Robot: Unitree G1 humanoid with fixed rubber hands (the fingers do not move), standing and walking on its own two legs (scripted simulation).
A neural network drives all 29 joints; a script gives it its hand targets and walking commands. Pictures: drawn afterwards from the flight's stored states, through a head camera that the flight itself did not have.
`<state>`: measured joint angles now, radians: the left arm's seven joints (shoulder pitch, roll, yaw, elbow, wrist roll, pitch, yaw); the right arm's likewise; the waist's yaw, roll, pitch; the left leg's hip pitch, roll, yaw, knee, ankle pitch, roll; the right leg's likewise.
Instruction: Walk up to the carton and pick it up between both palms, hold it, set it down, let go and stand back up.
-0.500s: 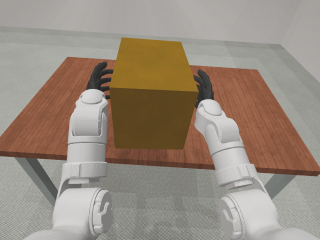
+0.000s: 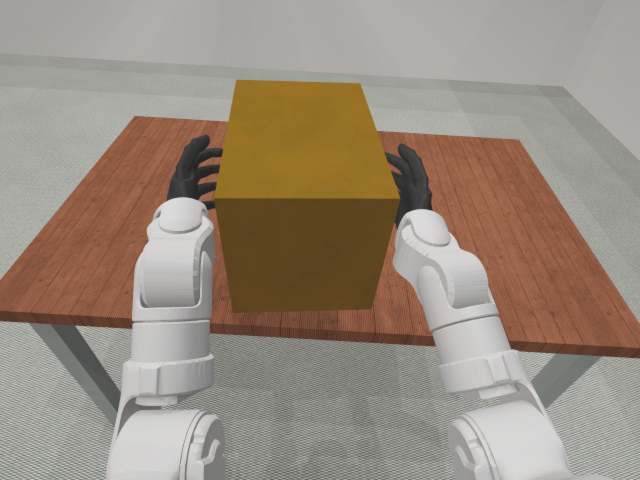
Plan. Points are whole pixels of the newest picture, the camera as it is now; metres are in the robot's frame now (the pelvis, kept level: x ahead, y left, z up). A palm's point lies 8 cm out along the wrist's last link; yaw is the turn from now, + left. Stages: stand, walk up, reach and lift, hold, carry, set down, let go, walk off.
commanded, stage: hold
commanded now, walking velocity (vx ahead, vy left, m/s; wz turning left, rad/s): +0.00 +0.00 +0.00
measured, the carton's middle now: (301, 189) +0.40 +0.00 +0.18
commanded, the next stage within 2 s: none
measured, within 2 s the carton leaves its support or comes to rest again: neither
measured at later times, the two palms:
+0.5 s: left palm (192, 204) +0.35 +0.12 +0.20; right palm (416, 212) +0.35 -0.13 +0.19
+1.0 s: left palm (187, 200) +0.36 +0.13 +0.20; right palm (411, 206) +0.35 -0.12 +0.19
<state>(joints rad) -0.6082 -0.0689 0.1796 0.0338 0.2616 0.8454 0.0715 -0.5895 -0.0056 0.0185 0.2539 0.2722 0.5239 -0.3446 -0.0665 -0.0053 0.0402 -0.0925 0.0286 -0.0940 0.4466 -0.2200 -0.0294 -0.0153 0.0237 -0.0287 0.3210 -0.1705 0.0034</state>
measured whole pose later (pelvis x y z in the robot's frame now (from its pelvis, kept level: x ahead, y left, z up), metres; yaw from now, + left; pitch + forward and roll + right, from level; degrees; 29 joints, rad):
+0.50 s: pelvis -0.01 -0.01 +0.00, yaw +0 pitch -8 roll -2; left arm -0.67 -0.06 0.22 0.12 0.27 0.84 0.05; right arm -0.65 0.02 -0.02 0.33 0.22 0.53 -0.33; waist -0.07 -0.02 0.05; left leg -0.09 0.03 -0.10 0.42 -0.19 -0.04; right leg -0.03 0.03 -0.03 0.33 -0.16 -0.01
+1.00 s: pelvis -0.01 -0.01 +0.00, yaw +0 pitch -7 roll -2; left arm -0.70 -0.04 0.22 0.19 0.25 0.81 0.06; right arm -0.68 0.02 -0.05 0.38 0.22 0.51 -0.33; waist -0.05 -0.02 0.02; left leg -0.12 0.03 -0.10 0.43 -0.19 -0.04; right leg -0.06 0.03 -0.03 0.33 -0.16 -0.01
